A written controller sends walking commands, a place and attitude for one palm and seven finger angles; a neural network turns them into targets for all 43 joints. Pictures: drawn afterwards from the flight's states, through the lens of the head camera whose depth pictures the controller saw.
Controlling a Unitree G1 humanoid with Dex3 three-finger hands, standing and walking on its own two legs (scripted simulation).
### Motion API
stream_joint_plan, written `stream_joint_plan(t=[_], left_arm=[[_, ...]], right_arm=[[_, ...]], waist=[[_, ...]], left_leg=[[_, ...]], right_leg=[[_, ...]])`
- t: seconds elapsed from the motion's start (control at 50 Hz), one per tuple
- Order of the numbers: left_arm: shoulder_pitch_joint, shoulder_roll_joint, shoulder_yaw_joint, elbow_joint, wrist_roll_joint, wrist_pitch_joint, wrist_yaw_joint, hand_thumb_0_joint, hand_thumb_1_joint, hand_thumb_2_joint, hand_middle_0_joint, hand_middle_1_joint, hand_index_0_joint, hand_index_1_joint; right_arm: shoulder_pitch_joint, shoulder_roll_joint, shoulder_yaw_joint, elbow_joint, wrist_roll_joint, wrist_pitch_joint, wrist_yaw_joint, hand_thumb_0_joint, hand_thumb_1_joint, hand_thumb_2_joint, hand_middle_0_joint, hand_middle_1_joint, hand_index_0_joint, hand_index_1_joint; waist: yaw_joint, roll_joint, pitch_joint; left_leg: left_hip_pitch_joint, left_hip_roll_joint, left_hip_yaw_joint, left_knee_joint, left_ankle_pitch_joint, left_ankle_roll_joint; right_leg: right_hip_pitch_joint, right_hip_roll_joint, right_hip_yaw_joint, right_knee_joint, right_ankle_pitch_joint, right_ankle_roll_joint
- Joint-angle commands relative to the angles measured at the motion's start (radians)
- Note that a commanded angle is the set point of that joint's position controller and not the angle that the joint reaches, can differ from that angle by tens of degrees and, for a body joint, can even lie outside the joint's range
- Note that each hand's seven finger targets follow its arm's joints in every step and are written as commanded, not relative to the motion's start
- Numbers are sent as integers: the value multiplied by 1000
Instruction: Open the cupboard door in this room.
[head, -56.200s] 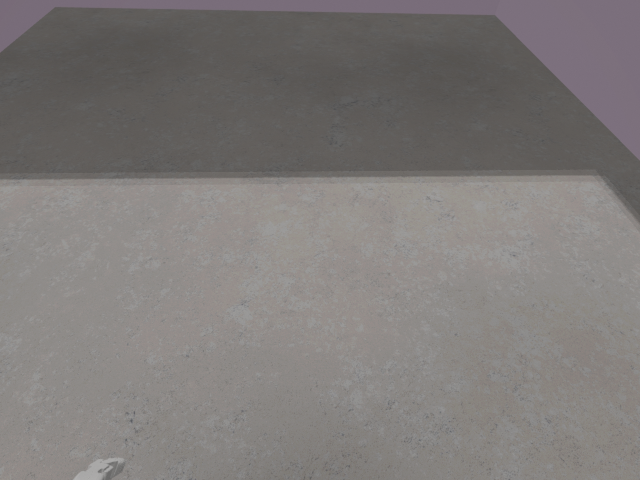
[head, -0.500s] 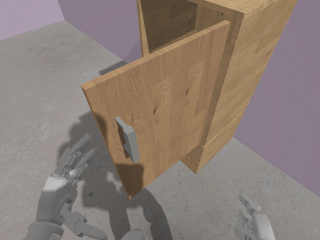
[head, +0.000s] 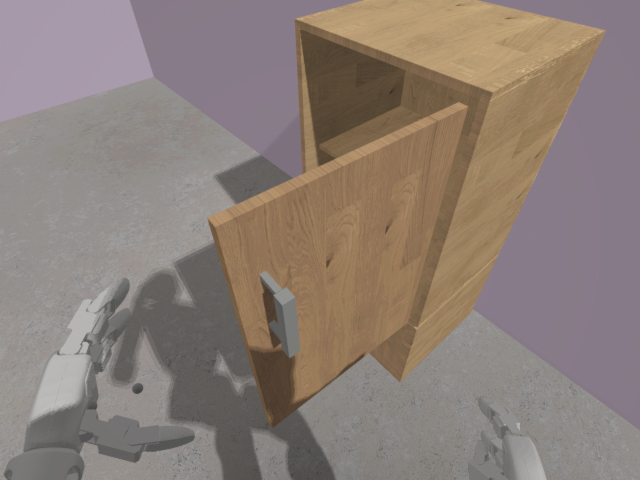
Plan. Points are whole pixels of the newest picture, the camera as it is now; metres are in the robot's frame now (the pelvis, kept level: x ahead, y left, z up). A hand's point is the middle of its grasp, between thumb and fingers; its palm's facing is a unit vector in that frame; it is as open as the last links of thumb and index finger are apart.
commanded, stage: draw the hand back to the body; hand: left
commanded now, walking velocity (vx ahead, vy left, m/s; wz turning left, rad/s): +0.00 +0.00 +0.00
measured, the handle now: (279, 315) +0.32 +0.09 +0.04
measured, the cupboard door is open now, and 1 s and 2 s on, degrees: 87 87 87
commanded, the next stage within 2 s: step back with the hand held close in 0.90 s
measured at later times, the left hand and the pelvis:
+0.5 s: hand (70, 311) +0.22 +0.26 +0.18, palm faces +0.41 -0.82 -0.41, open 9.3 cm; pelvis +0.02 +0.01 +0.03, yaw -1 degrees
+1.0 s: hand (77, 319) +0.21 +0.25 +0.18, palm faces +0.43 -0.82 -0.39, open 7.4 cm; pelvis +0.01 -0.01 +0.03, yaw -1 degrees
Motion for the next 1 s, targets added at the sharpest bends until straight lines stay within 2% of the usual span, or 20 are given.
stream_joint_plan(t=[0.0,0.08,0.12,0.18,0.2,0.26,0.34,0.44,0.5,0.54,0.56,0.6,0.62,0.64,0.74,0.78,0.84,0.86,0.94,0.98], left_arm=[[-102,143,95,-224,46,-48,82,0,25,525,-169,-300,-169,-300],[-120,155,118,-224,56,-49,96,0,165,585,-174,-300,-174,-300],[-96,150,129,-215,54,-46,95,0,235,615,-176,-300,-176,-300],[-101,168,169,-193,50,-43,94,0,340,660,-180,-300,-180,-300],[-93,166,178,-190,46,-43,93,0,375,675,-181,-300,-181,-300],[-135,177,201,-228,48,-47,88,0,480,720,-185,-300,-185,-300],[-140,195,243,-229,43,-47,87,0,620,780,-190,-300,-190,-300],[-176,227,299,-217,31,-47,88,0,795,855,-196,-300,-196,-300],[-203,241,326,-199,26,-48,88,0,900,900,-200,-300,-200,-300],[-181,195,289,-154,22,-47,79,0,900,900,-200,-300,-200,-300],[-192,198,283,-171,24,-49,77,0,900,900,-200,-300,-200,-300],[-182,201,284,-156,22,-48,75,0,900,900,-200,-300,-200,-300],[-192,208,287,-172,23,-51,74,0,900,900,-200,-300,-200,-300],[-200,223,298,-186,23,-54,77,0,900,900,-200,-300,-200,-300],[-206,242,315,-198,24,-64,81,0,900,900,-200,-300,-200,-300],[-216,250,320,-197,23,-65,82,0,900,900,-200,-300,-200,-300],[-199,231,311,-173,20,-67,79,0,900,900,-200,-300,-200,-300],[-209,226,302,-176,21,-69,78,0,900,900,-200,-300,-200,-300],[-215,226,302,-158,16,-73,75,0,900,900,-200,-300,-200,-300],[-225,230,301,-159,20,-78,76,0,900,900,-200,-300,-200,-300]], right_arm=[[-124,-96,-35,-143,-15,-59,-19,0,-900,-900,200,300,200,300],[-136,-101,-32,-117,-19,-69,-12,0,-900,-900,200,300,200,300],[-145,-99,-34,-111,-20,-69,-7,0,-900,-900,200,300,200,300],[-154,-102,-37,-92,-22,-65,0,0,-900,-900,200,300,200,300],[-158,-100,-39,-92,-22,-61,3,0,-900,-900,200,300,200,300],[-159,-102,-40,-85,-24,-56,12,0,-900,-900,200,300,200,300],[-162,-103,-48,-75,-25,-48,19,0,-900,-900,200,300,200,300],[-171,-106,-55,-61,-25,-36,24,0,-900,-900,200,300,200,300],[-181,-104,-58,-51,-23,-29,21,0,-900,-900,200,300,200,300],[-182,-105,-60,-52,-22,-22,25,0,-900,-900,200,300,200,300],[-184,-109,-64,-54,-22,-22,26,0,-900,-900,200,300,200,300],[-187,-110,-67,-53,-22,-18,26,0,-900,-900,200,300,200,300],[-188,-112,-67,-54,-23,-17,26,0,-900,-900,200,300,200,300],[-190,-110,-68,-54,-24,-20,26,0,-900,-900,200,300,200,300],[-200,-101,-64,-47,-23,-25,21,0,-900,-900,200,300,200,300],[-202,-103,-65,-43,-23,-29,19,0,-900,-900,200,300,200,300],[-202,-98,-66,-38,-23,-32,18,0,-900,-900,200,300,200,300],[-205,-100,-68,-40,-21,-32,18,0,-900,-900,200,300,200,300],[-209,-101,-70,-36,-22,-35,16,0,-900,-900,200,300,200,300],[-209,-101,-71,-32,-22,-38,14,0,-900,-900,200,300,200,300]], waist=[[-7,3,-4],[2,25,-5],[8,-3,4],[13,-12,15],[14,-35,27],[15,41,13],[20,19,-3],[22,6,5],[22,23,27],[18,-17,51],[17,7,33],[20,-19,37],[22,-1,24],[23,-18,15],[27,22,34],[26,10,36],[24,1,50],[21,15,62],[21,-21,74],[22,2,70]], left_leg=[[212,7,-15,-209,145,10],[270,13,-28,-277,212,2],[297,21,-28,-307,250,0],[315,23,-21,-336,301,-5],[321,24,-16,-343,319,-4],[363,27,-13,-362,381,-11],[401,33,-7,-374,463,-13],[411,30,2,-387,467,-12],[414,26,14,-389,445,-9],[411,25,17,-397,416,-6],[422,25,19,-398,416,-4],[422,24,23,-397,413,0],[423,21,23,-398,411,0],[427,19,23,-396,414,2],[424,12,28,-396,385,1],[422,10,28,-395,382,2],[430,10,35,-396,367,4],[430,11,35,-398,356,3],[428,11,35,-406,318,7],[431,9,37,-406,313,6]], right_leg=[[-13,-25,22,-226,170,-8],[71,-23,12,-252,226,-13],[95,-20,9,-265,251,-10],[153,-20,9,-294,295,-12],[159,-19,10,-301,316,-10],[187,-20,13,-317,341,-10],[218,-17,15,-334,397,-8],[243,-18,18,-356,423,-7],[243,-19,23,-371,432,-8],[233,-17,19,-381,413,-3],[237,-19,24,-381,412,-4],[242,-19,27,-386,427,-3],[250,-20,29,-385,427,-3],[254,-19,28,-386,435,-3],[251,-20,36,-402,421,-6],[257,-22,38,-406,425,-7],[240,-21,40,-415,415,-1],[230,-21,42,-420,398,-1],[219,-22,44,-435,359,3],[226,-22,50,-442,353,0]])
